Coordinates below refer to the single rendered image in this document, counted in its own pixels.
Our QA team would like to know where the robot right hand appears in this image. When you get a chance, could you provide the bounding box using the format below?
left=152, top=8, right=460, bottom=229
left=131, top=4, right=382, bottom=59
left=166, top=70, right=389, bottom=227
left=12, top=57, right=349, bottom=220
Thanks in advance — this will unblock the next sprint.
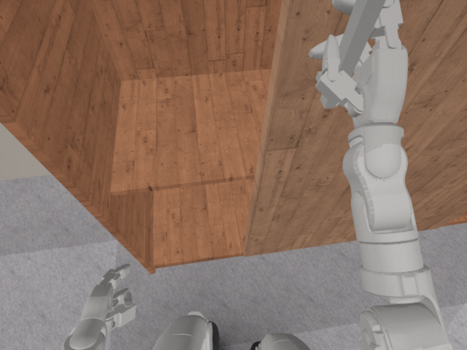
left=309, top=0, right=408, bottom=129

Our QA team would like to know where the right robot upper arm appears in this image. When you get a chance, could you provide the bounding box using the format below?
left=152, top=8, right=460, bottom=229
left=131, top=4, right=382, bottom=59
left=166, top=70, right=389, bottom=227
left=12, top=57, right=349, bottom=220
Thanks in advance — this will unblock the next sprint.
left=360, top=303, right=450, bottom=350

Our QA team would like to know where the handle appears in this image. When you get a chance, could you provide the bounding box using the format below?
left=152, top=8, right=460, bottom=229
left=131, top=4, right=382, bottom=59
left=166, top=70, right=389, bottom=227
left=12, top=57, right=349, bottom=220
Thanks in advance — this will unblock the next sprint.
left=315, top=0, right=386, bottom=109

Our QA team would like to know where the robot thigh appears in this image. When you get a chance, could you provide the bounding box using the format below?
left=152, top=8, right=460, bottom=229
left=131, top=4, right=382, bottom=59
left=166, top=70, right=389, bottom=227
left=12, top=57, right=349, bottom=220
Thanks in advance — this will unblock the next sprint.
left=153, top=315, right=212, bottom=350
left=255, top=332, right=311, bottom=350

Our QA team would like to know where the robot left thigh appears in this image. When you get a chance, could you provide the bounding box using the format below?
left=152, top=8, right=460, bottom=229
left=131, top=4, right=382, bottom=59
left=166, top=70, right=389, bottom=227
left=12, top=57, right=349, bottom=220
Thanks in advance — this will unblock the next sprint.
left=153, top=315, right=212, bottom=350

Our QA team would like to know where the robot left hand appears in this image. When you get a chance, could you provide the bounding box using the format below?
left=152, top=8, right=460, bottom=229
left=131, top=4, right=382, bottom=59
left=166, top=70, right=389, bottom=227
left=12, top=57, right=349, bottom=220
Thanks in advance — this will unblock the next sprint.
left=80, top=264, right=136, bottom=332

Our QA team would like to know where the right robot forearm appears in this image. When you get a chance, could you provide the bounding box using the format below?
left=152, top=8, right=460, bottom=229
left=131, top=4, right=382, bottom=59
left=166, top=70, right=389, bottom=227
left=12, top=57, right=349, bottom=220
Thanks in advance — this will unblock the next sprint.
left=343, top=122, right=453, bottom=350

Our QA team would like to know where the left robot forearm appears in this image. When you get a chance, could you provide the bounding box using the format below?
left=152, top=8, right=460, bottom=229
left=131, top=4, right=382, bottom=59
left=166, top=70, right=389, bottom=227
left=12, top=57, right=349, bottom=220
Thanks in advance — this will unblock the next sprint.
left=61, top=319, right=107, bottom=350

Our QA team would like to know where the robot right thigh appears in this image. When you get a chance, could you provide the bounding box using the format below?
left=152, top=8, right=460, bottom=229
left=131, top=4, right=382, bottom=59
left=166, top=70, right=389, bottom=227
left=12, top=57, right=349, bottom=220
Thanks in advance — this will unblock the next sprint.
left=255, top=332, right=311, bottom=350

